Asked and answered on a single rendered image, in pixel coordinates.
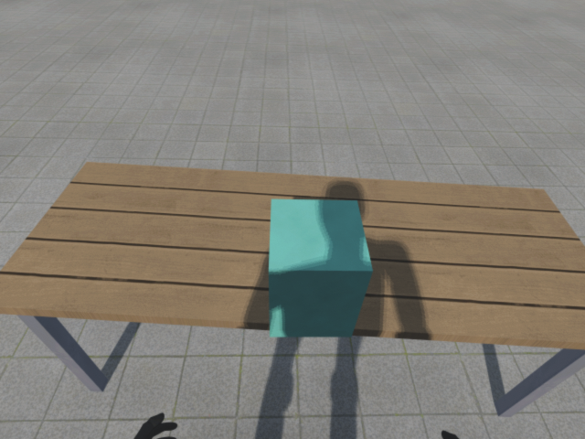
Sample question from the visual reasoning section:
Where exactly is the left robot hand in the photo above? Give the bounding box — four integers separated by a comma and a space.
134, 412, 177, 439

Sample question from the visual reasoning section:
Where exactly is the table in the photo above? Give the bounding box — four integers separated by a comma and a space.
0, 162, 585, 417

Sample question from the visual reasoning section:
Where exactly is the carton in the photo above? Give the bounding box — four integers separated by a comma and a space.
269, 199, 373, 337

